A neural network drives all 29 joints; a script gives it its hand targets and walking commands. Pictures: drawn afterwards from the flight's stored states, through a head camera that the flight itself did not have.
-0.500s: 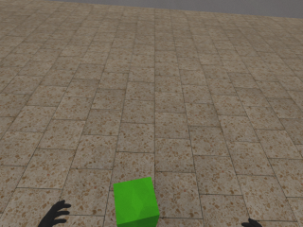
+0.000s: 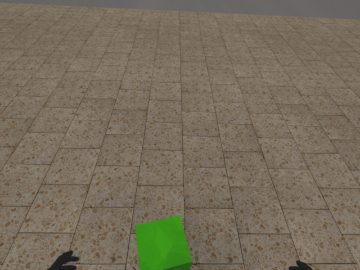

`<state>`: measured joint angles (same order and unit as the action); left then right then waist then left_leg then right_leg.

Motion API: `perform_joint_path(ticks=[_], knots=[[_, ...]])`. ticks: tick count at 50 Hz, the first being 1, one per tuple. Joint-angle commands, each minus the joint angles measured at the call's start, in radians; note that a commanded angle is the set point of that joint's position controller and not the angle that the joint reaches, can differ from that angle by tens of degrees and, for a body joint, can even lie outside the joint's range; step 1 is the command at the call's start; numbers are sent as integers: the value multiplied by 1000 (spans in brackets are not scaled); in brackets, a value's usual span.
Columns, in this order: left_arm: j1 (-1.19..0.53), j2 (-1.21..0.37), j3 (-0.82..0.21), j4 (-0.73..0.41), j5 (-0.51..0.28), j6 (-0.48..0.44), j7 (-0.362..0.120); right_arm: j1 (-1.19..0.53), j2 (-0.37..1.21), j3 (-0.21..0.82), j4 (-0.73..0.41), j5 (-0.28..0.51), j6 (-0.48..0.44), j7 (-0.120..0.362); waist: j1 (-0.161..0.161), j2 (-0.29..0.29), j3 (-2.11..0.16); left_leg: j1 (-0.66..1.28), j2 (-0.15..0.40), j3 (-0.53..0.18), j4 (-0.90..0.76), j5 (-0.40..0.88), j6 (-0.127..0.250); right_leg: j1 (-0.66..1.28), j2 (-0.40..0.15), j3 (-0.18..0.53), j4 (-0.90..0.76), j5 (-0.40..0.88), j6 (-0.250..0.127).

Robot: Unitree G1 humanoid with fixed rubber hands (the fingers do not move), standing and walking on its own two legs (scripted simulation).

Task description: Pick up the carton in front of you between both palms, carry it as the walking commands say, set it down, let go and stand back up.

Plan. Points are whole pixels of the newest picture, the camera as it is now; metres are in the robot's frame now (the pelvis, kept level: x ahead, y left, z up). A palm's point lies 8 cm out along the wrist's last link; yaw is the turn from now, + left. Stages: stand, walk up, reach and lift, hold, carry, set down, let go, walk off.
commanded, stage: stand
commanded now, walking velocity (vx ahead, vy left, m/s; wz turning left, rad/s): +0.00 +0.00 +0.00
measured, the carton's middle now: (162, 251) +0.37 +0.07 -0.65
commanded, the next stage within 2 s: none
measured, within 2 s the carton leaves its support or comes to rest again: neither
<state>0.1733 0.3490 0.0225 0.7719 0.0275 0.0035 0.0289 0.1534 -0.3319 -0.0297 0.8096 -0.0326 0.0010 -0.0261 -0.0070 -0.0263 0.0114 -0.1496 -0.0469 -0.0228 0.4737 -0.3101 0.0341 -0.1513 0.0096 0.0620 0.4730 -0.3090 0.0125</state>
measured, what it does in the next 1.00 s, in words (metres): stands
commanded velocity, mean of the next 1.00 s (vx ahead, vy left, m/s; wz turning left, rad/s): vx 0.00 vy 0.00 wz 0.00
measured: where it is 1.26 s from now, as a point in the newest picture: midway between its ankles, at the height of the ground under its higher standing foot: outside the picture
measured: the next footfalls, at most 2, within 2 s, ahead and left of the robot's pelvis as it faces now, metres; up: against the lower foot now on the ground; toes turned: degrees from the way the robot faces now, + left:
none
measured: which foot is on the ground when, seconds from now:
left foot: down 0.00-1.00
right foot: down 0.00-1.00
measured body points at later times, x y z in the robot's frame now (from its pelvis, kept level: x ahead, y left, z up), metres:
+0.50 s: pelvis -0.02 -0.01 +0.01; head -0.03 +0.00 +0.46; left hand +0.09 +0.29 -0.11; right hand +0.09 -0.32 -0.10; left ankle -0.04 +0.10 -0.74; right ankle -0.03 -0.13 -0.74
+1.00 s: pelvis -0.03 -0.01 +0.01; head -0.03 +0.00 +0.46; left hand +0.07 +0.30 -0.11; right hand +0.07 -0.33 -0.10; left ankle -0.04 +0.10 -0.74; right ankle -0.03 -0.13 -0.74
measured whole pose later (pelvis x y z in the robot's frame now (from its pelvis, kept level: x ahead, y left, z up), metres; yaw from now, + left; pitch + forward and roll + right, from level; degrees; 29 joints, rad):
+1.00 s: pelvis -0.03 -0.01 +0.01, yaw +0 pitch -3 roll +0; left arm 0.13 0.39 0.00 1.00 0.02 -0.01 0.01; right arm 0.12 -0.38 -0.01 1.02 -0.02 -0.01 -0.01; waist 0.00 -0.01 0.03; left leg -0.10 -0.03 -0.03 0.35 -0.20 0.02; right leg -0.10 0.02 0.05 0.33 -0.19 0.00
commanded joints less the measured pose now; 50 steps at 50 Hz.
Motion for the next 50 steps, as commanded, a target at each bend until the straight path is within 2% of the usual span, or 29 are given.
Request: perform_joint_path(ticks=[1,11,19,50], knots=[[-26,146,30,-31,0,-16,4,-34,-169,-36,-30,1,-14,-2,1,20,-64,19,124,-93,-68,401,-19,39,-84,58,-43,354,-27],[-43,164,29,30,-2,-23,-2,-46,-181,-29,30,1,-18,4,0,23,-22,5,127,-105,-122,258,-16,33,-93,82,-106,267,-28],[-52,173,27,77,-3,-26,-7,-52,-193,-25,76,4,-23,7,1,23,-6,8,134,-114,-154,203,-14,30,-97,90,-143,226,-29],[-76,202,10,190,-11,-28,-13,-71,-223,-7,178,16,-24,11,5,26,-10,39,151,-121,-186,239,-9,51,-109,88,-185,246,-32]])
